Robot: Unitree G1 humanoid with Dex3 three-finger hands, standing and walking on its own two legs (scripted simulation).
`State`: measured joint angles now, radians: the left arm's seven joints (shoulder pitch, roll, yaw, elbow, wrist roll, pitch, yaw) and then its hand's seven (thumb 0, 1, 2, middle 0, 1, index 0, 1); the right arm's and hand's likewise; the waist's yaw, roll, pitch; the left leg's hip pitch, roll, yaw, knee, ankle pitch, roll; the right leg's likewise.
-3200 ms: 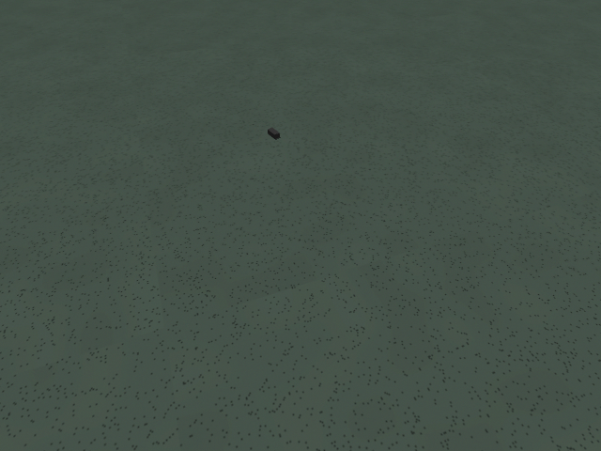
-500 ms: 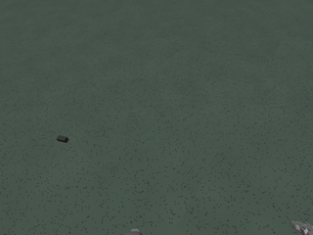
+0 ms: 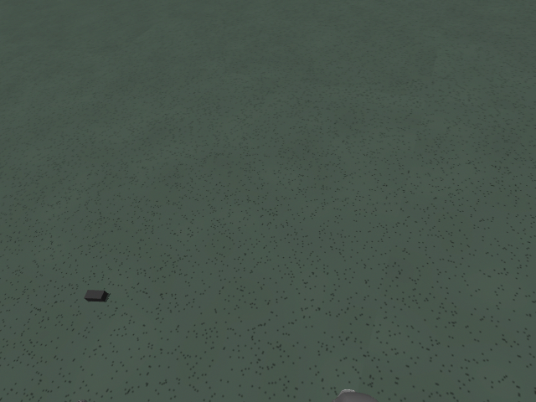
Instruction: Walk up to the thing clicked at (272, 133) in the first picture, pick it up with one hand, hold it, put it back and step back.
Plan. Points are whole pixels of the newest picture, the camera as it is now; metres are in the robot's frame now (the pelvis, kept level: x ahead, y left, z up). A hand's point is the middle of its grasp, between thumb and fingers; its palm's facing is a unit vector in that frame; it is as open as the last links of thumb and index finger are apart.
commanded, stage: walk up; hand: left
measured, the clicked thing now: (96, 295) +0.67 +0.78 -0.73
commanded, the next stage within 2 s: none
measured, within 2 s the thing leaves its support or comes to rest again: neither
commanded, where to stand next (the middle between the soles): +0.26 +0.60 m, yaw -11 degrees
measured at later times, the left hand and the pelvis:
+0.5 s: hand out of the picture +0.15 +0.54 -0.13, palm faces -0.10 -0.83 -0.55, open 7.4 cm; pelvis +0.07 +0.22 +0.01, yaw -4 degrees
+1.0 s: hand out of the picture +0.23 +0.71 -0.10, palm faces -0.09 -0.78 -0.62, open 7.4 cm; pelvis +0.13 +0.39 +0.00, yaw -7 degrees
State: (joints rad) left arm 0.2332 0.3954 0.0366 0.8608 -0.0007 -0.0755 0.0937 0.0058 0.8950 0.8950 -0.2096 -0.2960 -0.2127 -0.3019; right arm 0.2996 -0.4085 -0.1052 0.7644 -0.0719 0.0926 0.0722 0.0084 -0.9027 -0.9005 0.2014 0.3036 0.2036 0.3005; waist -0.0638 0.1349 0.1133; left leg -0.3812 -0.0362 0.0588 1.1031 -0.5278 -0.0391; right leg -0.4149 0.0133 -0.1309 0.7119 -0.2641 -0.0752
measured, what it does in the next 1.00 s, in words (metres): steps to the left: left foot, then right foot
